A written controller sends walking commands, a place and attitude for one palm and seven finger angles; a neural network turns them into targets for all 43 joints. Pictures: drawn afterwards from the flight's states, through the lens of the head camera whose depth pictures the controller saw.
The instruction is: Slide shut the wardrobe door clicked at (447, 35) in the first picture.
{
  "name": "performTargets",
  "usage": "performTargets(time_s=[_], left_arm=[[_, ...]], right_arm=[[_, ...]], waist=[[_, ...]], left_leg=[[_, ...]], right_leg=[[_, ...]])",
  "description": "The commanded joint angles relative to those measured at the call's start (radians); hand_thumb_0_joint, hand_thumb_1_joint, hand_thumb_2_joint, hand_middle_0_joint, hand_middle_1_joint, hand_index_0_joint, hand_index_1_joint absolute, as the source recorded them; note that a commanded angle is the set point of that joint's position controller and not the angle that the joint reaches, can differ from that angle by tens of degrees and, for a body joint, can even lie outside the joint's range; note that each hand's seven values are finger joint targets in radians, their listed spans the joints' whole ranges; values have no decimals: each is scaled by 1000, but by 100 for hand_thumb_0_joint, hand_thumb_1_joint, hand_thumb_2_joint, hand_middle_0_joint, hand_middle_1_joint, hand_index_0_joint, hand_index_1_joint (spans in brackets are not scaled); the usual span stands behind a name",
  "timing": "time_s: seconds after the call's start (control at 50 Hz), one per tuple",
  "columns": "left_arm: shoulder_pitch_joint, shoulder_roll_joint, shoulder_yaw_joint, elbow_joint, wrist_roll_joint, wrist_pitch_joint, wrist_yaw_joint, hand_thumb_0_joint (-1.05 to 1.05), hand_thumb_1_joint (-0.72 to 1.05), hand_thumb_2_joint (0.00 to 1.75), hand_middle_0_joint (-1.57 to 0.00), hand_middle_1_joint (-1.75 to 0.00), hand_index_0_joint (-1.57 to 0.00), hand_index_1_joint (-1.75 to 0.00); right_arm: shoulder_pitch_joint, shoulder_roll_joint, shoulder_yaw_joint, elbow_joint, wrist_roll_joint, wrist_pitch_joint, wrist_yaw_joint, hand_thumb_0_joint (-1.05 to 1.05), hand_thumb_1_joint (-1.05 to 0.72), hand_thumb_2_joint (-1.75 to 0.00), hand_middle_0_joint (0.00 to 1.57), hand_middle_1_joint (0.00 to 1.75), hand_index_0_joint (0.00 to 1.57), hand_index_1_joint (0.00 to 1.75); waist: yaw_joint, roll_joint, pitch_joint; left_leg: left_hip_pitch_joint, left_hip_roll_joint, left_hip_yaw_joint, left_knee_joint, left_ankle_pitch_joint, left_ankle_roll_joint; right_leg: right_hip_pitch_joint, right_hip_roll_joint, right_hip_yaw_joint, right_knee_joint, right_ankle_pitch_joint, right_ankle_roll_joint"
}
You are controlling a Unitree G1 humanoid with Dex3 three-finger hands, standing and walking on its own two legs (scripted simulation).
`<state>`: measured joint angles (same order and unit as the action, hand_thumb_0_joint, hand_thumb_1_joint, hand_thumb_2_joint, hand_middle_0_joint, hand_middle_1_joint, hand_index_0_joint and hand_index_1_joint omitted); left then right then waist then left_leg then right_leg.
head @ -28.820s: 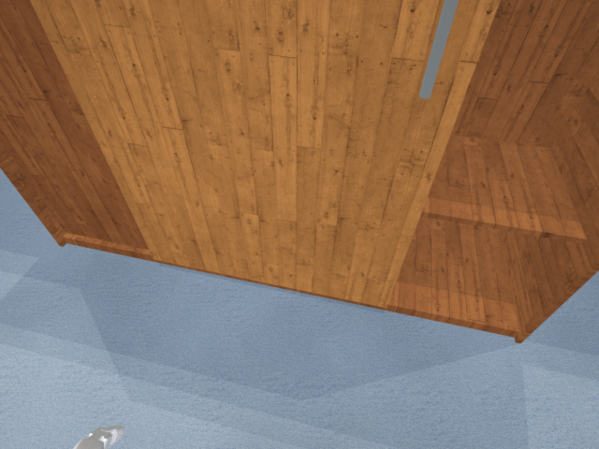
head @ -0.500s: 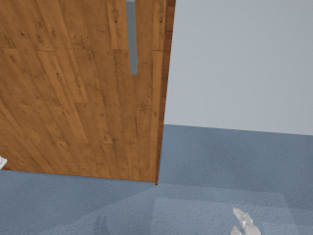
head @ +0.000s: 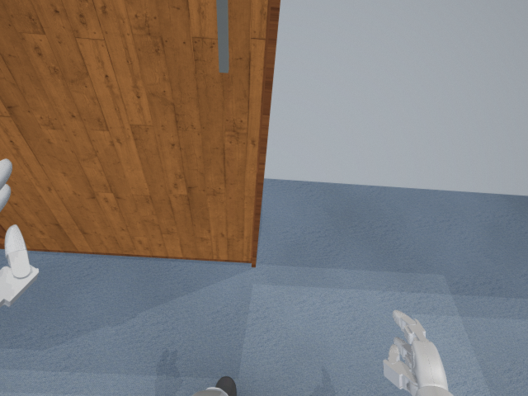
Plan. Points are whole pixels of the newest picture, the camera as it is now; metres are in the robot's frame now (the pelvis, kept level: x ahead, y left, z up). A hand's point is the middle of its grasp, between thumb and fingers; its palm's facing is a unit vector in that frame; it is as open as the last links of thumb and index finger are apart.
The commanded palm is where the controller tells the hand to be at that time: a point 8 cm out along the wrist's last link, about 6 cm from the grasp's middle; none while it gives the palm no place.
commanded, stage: stop stepping back and stand still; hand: left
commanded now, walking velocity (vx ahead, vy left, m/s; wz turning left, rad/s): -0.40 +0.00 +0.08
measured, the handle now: (224, 17) +0.72 +0.15 +0.25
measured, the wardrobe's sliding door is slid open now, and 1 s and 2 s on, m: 0.00 0.00 0.00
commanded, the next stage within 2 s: let the arm hang, fingers relaxed in 1.38 s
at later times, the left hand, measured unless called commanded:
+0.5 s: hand out of the picture +0.05 +0.31 +0.19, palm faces +0.52 -0.75 -0.41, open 7.4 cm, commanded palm +0.00 +0.34 +0.19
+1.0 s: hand out of the picture +0.05 +0.32 +0.19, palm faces +0.50 -0.73 -0.47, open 7.4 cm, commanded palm -0.01 +0.35 +0.19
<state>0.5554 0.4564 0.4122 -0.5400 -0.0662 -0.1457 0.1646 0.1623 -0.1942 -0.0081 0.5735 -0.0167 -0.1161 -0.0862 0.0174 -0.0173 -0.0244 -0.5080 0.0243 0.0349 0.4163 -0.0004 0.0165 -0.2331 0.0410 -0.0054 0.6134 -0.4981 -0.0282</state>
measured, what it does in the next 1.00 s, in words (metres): walks backwards: left foot, then right foot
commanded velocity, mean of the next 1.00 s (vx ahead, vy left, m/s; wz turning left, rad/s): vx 0.16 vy -0.04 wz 0.00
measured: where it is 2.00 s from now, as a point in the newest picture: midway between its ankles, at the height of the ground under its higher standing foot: outside the picture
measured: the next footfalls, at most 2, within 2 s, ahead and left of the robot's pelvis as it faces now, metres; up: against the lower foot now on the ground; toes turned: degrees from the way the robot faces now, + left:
left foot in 0.24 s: -0.04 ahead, +0.17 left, +0.00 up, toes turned +8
right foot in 0.52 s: -0.08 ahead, -0.06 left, +0.00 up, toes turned -2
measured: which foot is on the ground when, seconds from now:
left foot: down 0.00-0.00, up 0.02-0.22, down 0.24-1.00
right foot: down 0.00-0.24, up 0.26-0.50, down 0.52-1.00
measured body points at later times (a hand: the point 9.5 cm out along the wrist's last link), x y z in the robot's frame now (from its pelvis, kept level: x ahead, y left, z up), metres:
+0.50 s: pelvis -0.13 +0.03 +0.02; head -0.16 +0.05 +0.47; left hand +0.02 +0.35 +0.21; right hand +0.01 -0.18 -0.07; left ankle -0.11 +0.13 -0.72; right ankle -0.13 -0.08 -0.71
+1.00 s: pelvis -0.14 +0.05 +0.01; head -0.13 +0.06 +0.46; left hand +0.02 +0.36 +0.21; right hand +0.03 -0.16 -0.08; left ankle -0.08 +0.16 -0.72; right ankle -0.12 -0.06 -0.73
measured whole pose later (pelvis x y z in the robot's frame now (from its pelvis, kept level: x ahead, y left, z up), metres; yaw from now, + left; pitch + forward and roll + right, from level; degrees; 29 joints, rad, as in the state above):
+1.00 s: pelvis -0.14 +0.05 +0.01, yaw +2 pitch -2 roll -1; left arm 0.54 0.43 0.46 -0.54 -0.03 -0.17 0.18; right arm 0.22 -0.15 0.03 0.62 -0.01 -0.11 -0.06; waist 0.00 0.00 0.03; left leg -0.33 0.06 0.07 0.58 -0.22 0.01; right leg -0.23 0.00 -0.08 0.53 -0.24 -0.01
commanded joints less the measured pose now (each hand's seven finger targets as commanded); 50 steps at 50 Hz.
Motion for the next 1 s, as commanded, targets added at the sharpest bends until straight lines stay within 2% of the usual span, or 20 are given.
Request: performTargets(time_s=[0.0, 0.02, 0.04, 0.08, 0.18, 0.24, 0.28, 0.36, 0.44, 0.48, 0.52, 0.56, 0.62, 0.68, 0.7, 0.72, 0.74, 0.78, 0.9, 0.98], left_arm=[[-146, 218, 122, -259, 27, -80, 49, 0, 90, 90, -20, -30, -20, -30], [-192, 251, 170, -278, 39, -98, 68, 0, 90, 90, -20, -30, -20, -30], [-105, 201, 151, -190, 40, -66, 50, 0, 90, 90, -20, -30, -20, -30], [-129, 156, 117, -147, 34, -51, 28, 0, 90, 90, -20, -30, -20, -30], [-139, 95, 63, -65, 42, -56, 41, 0, 90, 90, -20, -30, -20, -30], [-137, 136, 98, -176, 44, -83, 40, 0, 90, 90, -20, -30, -20, -30], [-189, 159, 110, -237, 57, -100, 37, 0, 90, 90, -20, -30, -20, -30], [-177, 111, 80, -175, 65, -90, 33, 0, 90, 90, -20, -30, -20, -30], [-100, 95, 78, -95, 56, -64, 39, 0, 90, 90, -20, -30, -20, -30], [-82, 92, 75, -66, 57, -51, 33, 0, 90, 90, -20, -30, -20, -30], [-132, 149, 109, -82, 47, -57, 29, 0, 90, 90, -20, -30, -20, -30], [-213, 174, 143, -150, 36, -86, 36, 0, 90, 90, -20, -30, -20, -30], [-120, 127, 115, -123, 30, -63, 27, 0, 90, 90, -20, -30, -20, -30], [-150, 127, 99, -190, 29, -75, 31, 0, 90, 90, -20, -30, -20, -30], [-159, 122, 96, -209, 27, -83, 31, 0, 90, 90, -20, -30, -20, -30], [-166, 116, 104, -250, 29, -96, 36, 0, 90, 90, -20, -30, -20, -30], [-171, 128, 112, -272, 40, -104, 42, 0, 90, 90, -20, -30, -20, -30], [-172, 161, 146, -238, 49, -107, 34, 0, 90, 90, -20, -30, -20, -30], [-27, 111, 122, -200, 35, -78, 32, 0, 90, 90, -20, -30, -20, -30], [-74, 103, 111, -128, 22, -60, 19, 0, 90, 90, -20, -30, -20, -30]], right_arm=[[-109, -129, -54, -81, -4, -35, -15, 0, -90, -90, 20, 30, 20, 30], [-105, -133, -44, -55, -29, -32, -12, 0, -90, -90, 20, 30, 20, 30], [-60, -110, -45, -56, -3, -30, -9, 0, -90, -90, 20, 30, 20, 30], [-67, -105, -25, -96, 12, -25, -16, 0, -90, -90, 20, 30, 20, 30], [-14, -144, -44, -78, 18, -37, -27, 0, -90, -90, 20, 30, 20, 30], [-28, -176, -48, -124, 27, -49, -22, 0, -90, -90, 20, 30, 20, 30], [-40, -134, -27, -88, -4, -54, -23, 0, -90, -90, 20, 30, 20, 30], [-47, -135, -30, -60, 8, -72, 1, 0, -90, -90, 20, 30, 20, 30], [-41, -137, -29, -68, 5, -35, -7, 0, -90, -90, 20, 30, 20, 30], [-45, -137, -33, -79, 0, -10, -4, 0, -90, -90, 20, 30, 20, 30], [-40, -121, -43, -72, 5, 3, 0, 0, -90, -90, 20, 30, 20, 30], [-51, -125, -46, -68, 16, -17, 5, 0, -90, -90, 20, 30, 20, 30], [-54, -119, -45, -81, 16, -2, 3, 0, -90, -90, 20, 30, 20, 30], [-55, -123, -31, -75, 6, -8, -15, 0, -90, -90, 20, 30, 20, 30], [-51, -142, -37, -81, 5, -18, -21, 0, -90, -90, 20, 30, 20, 30], [-52, -164, -39, -92, 2, -25, -23, 0, -90, -90, 20, 30, 20, 30], [-61, -156, -32, -104, 5, -28, -17, 0, -90, -90, 20, 30, 20, 30], [-67, -129, -30, -90, 5, -37, -10, 0, -90, -90, 20, 30, 20, 30], [-37, -123, -26, -90, 19, -49, 14, 0, -90, -90, 20, 30, 20, 30], [-32, -116, -31, -82, 17, -40, 20, 0, -90, -90, 20, 30, 20, 30]], waist=[[17, -180, 21], [-1, -74, 28], [-3, -134, -61], [-30, -114, -61], [-33, 32, -63], [-16, 224, -46], [-53, 281, 40], [-29, 170, 58], [-25, 245, 4], [-24, 135, -3], [-16, -209, 32], [-20, -210, -59], [-27, -118, 20], [-46, 29, 25], [-45, 154, 33], [-38, 363, 35], [-32, 437, 53], [-24, 307, 72], [-22, 195, -45], [-42, -49, -57]], left_leg=[[148, -96, -47, 665, -472, -111], [56, -77, -85, 814, -492, -98], [35, -54, -105, 833, -433, -66], [52, -5, -58, 634, -355, -58], [296, 18, -19, 10, -359, -2], [266, 235, -311, -157, -470, 91], [166, 288, -460, -302, -675, 120], [157, 240, -271, -248, -632, 114], [79, 164, -159, -168, -686, 53], [-74, 111, -101, 49, -683, 28], [-177, 12, 27, 491, -474, -16], [-192, 30, -19, 629, -465, -30], [104, 84, -8, 416, -427, -16], [323, 31, 70, 161, -344, -14], [324, 75, -37, 53, -436, 14], [317, 204, -271, -98, -564, 72], [239, 310, -439, -235, -640, 125], [90, 313, -431, -284, -752, 121], [207, 193, -127, -78, -304, 28], [210, 72, -21, 145, -263, -23]], right_leg=[[-455, -476, 533, -576, -87, -226], [-415, -467, 416, -495, 240, -221], [-305, -370, 259, -392, 264, -154], [-161, -279, 140, -295, 356, -99], [-102, -219, 122, -190, 167, -27], [-164, -50, -28, 53, 108, 45], [-247, -49, -22, 298, 42, 37], [-178, -64, -54, 199, 75, 31], [94, -3, -155, -122, 52, 3], [212, -96, -6, -200, 1, -66], [153, -393, 451, -430, -147, -204], [232, -402, 381, -357, 213, -217], [-111, -323, 190, -346, -38, -150], [-201, -224, 29, -212, -90, -93], [-222, -169, 5, -87, -87, -63], [-271, -76, -55, 90, -68, -9], [-250, -22, -68, 265, -78, 13], [-167, -62, -4, 378, -22, 12], [63, -41, -86, -154, 166, 26], [-8, -218, 175, -271, 336, -52]])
